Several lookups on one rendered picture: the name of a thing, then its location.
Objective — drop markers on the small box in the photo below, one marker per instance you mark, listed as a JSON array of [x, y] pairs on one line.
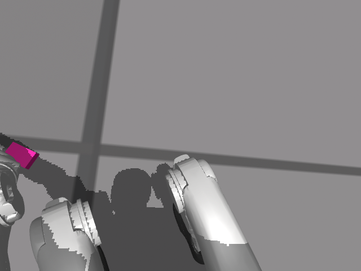
[[24, 156]]

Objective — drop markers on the right robot foot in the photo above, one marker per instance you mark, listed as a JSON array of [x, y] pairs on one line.
[[196, 255]]

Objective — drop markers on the left robot foot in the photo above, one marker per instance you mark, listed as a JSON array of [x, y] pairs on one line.
[[103, 259]]

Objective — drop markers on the left robot arm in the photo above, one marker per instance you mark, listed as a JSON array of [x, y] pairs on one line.
[[11, 204]]

